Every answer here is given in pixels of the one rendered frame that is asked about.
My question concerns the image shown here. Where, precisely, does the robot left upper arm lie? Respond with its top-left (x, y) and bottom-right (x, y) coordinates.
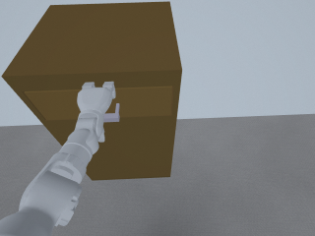
top-left (0, 170), bottom-right (83, 236)

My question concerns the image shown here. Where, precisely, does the handle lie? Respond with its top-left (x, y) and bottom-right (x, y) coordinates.
top-left (103, 103), bottom-right (120, 123)

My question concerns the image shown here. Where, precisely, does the robot left hand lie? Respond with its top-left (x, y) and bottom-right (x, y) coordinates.
top-left (77, 82), bottom-right (116, 143)

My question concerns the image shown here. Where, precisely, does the left robot forearm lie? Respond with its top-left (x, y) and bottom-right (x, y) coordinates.
top-left (19, 109), bottom-right (104, 210)

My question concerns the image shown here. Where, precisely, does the cabinet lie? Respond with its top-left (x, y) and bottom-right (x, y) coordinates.
top-left (1, 1), bottom-right (182, 181)

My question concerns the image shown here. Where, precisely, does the drawer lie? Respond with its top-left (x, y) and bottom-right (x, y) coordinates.
top-left (25, 86), bottom-right (172, 120)

